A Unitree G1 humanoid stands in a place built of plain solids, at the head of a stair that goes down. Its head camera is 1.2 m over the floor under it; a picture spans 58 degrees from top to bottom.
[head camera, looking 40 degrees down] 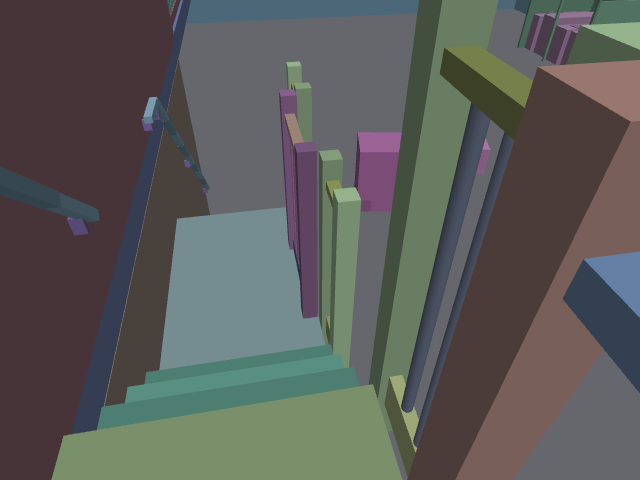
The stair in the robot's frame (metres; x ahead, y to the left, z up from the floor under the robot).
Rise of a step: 0.20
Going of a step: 0.20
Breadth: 0.90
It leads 10 degrees to the left of straight ahead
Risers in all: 4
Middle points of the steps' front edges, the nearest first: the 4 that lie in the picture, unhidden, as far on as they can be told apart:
0.66 0.28 0.00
0.86 0.31 -0.20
1.06 0.35 -0.40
1.25 0.39 -0.61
